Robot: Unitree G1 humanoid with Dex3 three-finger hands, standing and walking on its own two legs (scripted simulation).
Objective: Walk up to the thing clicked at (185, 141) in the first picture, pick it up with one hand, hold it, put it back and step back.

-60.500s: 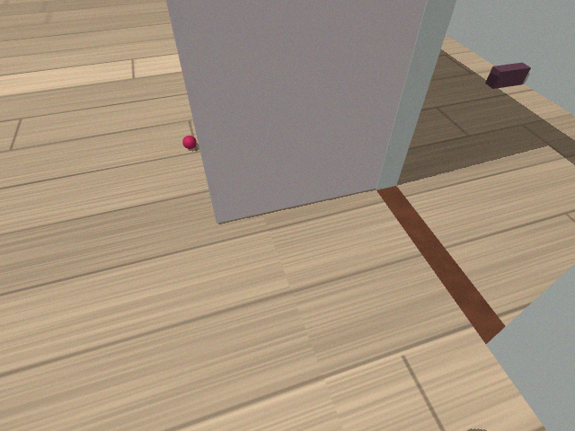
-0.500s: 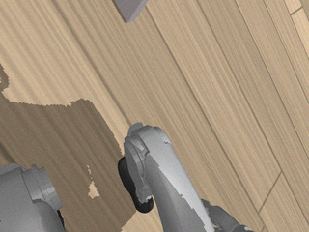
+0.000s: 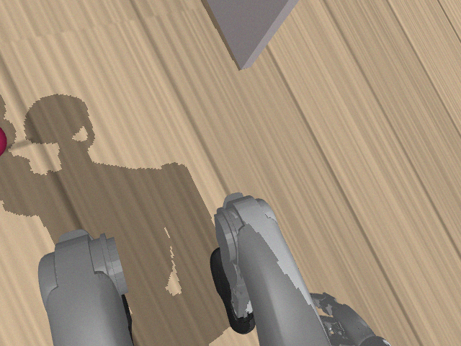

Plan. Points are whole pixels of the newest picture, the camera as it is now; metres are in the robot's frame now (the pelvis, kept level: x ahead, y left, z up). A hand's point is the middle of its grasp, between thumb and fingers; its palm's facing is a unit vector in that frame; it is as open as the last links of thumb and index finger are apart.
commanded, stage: settle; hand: left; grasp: from above
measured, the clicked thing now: out of the picture +0.49 +0.33 -0.20
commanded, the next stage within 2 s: lift in 0.26 s
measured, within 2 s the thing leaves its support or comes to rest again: neither
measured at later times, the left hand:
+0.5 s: hand out of the picture +0.46 +0.33 -0.11, palm faces -0.44 -0.08 -0.90, open 9.8 cm
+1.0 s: hand out of the picture +0.40 +0.33 +0.02, palm faces -0.43 -0.13 -0.89, open 9.9 cm
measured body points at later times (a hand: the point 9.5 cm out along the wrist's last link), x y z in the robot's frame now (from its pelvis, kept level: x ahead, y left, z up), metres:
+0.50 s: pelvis -0.01 +0.00 +0.02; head +0.22 +0.08 +0.40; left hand +0.48 +0.33 -0.06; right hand +0.05 -0.27 -0.07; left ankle +0.07 +0.13 -0.29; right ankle +0.11 -0.13 -0.29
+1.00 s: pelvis -0.01 +0.00 +0.12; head +0.19 +0.06 +0.52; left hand +0.42 +0.33 +0.07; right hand +0.12 -0.26 +0.00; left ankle +0.07 +0.13 -0.29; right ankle +0.11 -0.13 -0.29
